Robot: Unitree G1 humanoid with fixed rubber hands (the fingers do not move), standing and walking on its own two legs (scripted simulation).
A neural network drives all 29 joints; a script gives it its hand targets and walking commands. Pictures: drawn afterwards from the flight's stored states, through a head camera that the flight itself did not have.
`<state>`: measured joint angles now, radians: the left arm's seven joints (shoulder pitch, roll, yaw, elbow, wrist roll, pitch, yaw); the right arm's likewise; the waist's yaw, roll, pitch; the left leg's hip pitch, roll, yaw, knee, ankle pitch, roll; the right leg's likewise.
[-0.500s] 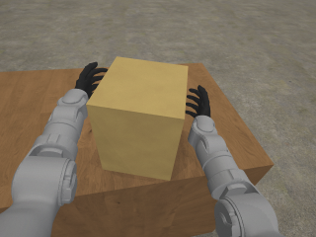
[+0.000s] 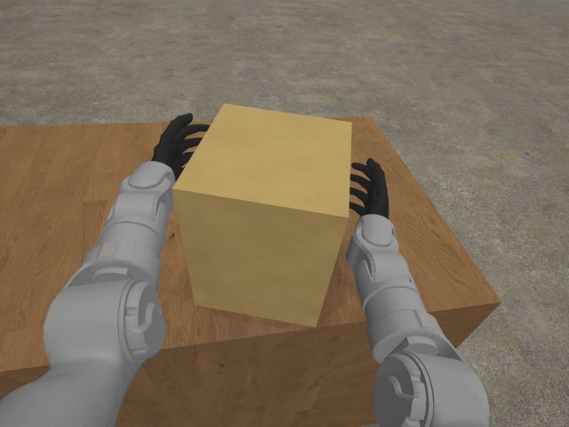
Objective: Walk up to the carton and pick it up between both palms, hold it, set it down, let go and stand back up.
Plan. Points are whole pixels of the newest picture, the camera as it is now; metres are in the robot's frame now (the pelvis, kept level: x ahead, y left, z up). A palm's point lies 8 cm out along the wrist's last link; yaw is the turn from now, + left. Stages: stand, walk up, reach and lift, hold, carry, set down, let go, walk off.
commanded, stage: reach and lift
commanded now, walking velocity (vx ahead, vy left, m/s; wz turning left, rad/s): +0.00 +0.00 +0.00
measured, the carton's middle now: (270, 217) +0.43 +0.02 +0.09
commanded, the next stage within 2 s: none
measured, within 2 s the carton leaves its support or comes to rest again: leaves its support in 0.66 s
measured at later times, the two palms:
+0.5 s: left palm (174, 167) +0.44 +0.15 +0.18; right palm (380, 219) +0.38 -0.13 +0.14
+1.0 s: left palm (175, 173) +0.40 +0.15 +0.19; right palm (393, 222) +0.36 -0.14 +0.15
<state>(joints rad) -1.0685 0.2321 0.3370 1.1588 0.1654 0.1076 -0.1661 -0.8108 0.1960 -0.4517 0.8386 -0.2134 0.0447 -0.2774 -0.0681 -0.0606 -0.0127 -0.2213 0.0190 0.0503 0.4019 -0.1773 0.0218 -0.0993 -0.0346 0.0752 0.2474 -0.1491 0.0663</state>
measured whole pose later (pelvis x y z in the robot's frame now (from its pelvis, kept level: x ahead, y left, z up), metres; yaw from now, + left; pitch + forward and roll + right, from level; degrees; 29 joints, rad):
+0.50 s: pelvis +0.00 +0.00 +0.00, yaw +1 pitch -1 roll -2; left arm -1.02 0.17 0.34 1.06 0.17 0.19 -0.13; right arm -0.76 0.19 -0.45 0.82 -0.21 0.05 -0.28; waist -0.07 -0.06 -0.05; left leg -0.21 0.02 0.03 0.40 -0.17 0.01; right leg -0.08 -0.03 0.06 0.24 -0.15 0.07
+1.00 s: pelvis -0.01 -0.01 +0.00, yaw +1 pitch -3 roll -2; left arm -0.99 0.11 0.33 0.97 0.17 0.30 -0.06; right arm -0.75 0.14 -0.42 0.82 -0.10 0.12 -0.25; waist -0.05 -0.06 -0.07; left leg -0.20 0.03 0.03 0.40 -0.16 0.01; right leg -0.07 -0.02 0.05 0.25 -0.14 0.06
